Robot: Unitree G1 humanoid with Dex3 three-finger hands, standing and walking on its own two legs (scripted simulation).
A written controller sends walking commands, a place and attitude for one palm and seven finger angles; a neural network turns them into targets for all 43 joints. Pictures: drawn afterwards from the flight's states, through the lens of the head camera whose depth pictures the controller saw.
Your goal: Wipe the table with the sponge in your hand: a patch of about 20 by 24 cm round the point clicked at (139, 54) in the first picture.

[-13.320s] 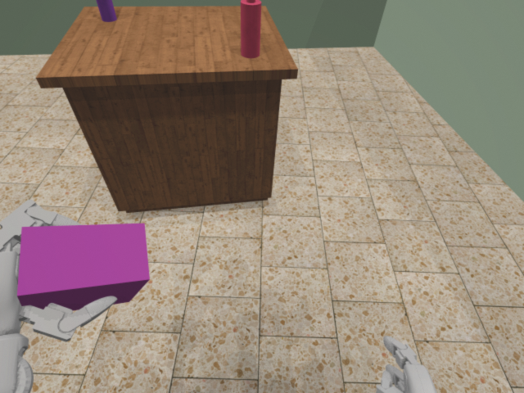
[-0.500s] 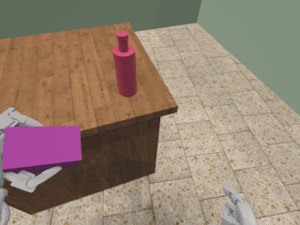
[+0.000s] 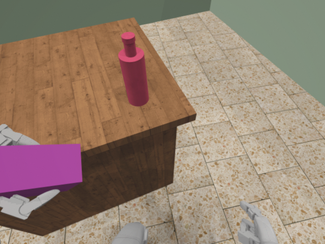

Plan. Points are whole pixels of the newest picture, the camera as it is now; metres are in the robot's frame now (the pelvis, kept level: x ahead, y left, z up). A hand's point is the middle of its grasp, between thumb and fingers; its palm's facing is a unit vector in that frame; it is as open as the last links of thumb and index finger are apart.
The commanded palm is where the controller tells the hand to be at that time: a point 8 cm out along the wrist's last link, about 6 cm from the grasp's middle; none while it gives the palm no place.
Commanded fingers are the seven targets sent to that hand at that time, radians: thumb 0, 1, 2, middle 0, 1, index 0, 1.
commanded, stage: shuffle to correct the standing spot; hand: left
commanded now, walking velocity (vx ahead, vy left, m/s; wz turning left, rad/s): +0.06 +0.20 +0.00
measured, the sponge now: (50, 171) +0.22 +0.22 +0.14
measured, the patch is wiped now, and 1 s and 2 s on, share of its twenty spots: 0.00 0.00 0.00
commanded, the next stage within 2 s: come to a stop and stand still in 1.58 s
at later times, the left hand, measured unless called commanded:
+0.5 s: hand out of the picture +0.20 +0.35 +0.18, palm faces +0.42 -0.79 -0.46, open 10.5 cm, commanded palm +0.16 +0.39 +0.19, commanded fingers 0.00 0.10 1.30 -1.20 -1.60 -1.20 -1.60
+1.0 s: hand out of the picture +0.18 +0.45 +0.17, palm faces +0.45 -0.76 -0.47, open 10.5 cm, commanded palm +0.13 +0.47 +0.19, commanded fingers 0.00 0.10 1.30 -1.20 -1.60 -1.20 -1.60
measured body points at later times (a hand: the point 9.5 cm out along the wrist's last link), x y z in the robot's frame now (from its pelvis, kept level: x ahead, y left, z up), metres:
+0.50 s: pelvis +0.00 +0.11 -0.01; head +0.03 +0.10 +0.44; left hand +0.18 +0.39 +0.20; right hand +0.16 -0.11 -0.11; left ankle +0.02 +0.24 -0.69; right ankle +0.01 -0.04 -0.73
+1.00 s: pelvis -0.02 +0.18 +0.01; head -0.01 +0.16 +0.46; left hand +0.15 +0.48 +0.19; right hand +0.13 -0.06 -0.10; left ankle +0.02 +0.35 -0.70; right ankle -0.02 +0.07 -0.73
